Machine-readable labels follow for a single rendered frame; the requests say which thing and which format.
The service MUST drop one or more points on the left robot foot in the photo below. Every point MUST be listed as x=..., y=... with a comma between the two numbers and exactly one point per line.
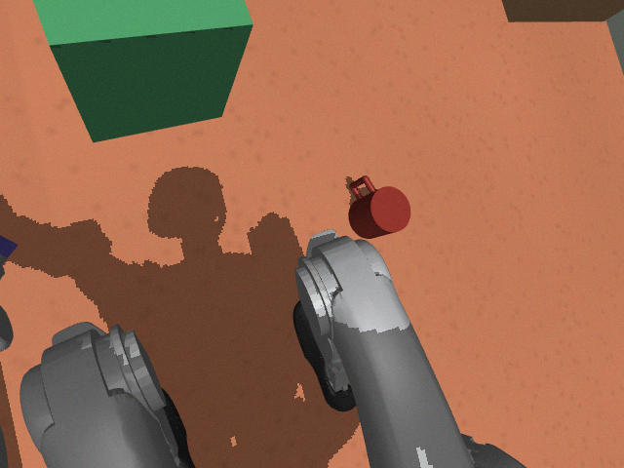
x=178, y=431

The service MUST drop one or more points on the right robot foot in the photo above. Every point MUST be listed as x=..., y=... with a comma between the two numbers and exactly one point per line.
x=340, y=400

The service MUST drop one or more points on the right robot hand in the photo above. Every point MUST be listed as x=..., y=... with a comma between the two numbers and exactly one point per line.
x=489, y=456

